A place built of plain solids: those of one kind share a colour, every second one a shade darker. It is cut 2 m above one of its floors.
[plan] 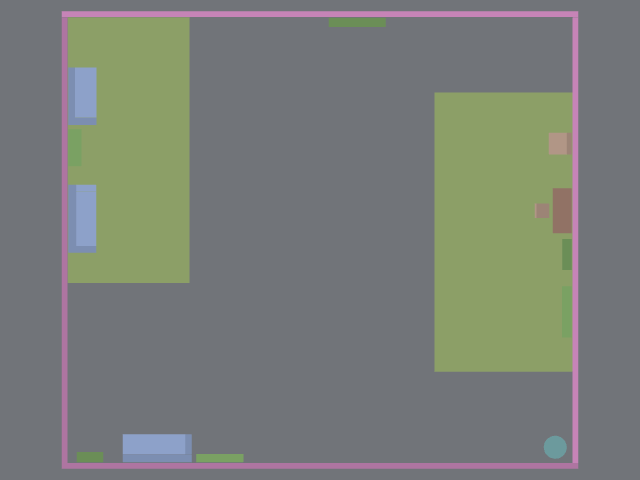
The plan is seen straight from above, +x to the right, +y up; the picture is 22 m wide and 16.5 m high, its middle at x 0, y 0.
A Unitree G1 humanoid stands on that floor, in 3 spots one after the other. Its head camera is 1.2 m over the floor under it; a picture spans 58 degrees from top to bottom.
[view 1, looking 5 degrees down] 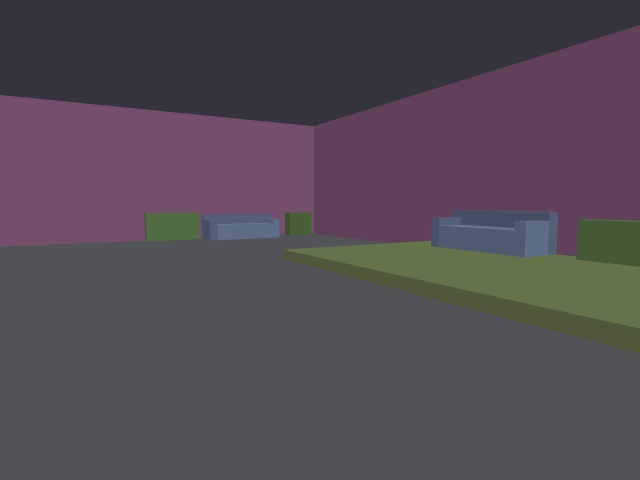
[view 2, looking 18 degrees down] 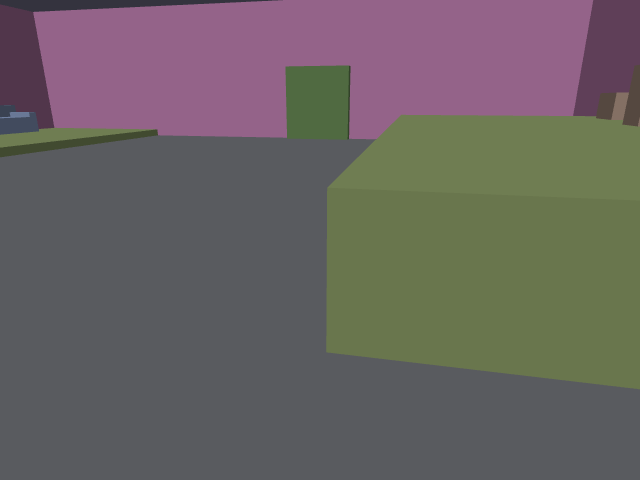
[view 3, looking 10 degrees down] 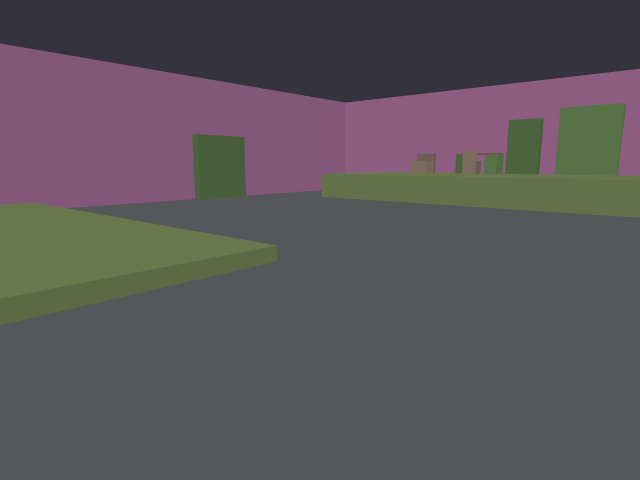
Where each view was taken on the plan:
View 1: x -0.62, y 6.77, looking -120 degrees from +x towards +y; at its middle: ground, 13.77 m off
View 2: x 4.29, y -6.37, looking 102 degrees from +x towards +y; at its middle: ground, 3.88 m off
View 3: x -8.11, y -5.34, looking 41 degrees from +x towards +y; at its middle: ground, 6.91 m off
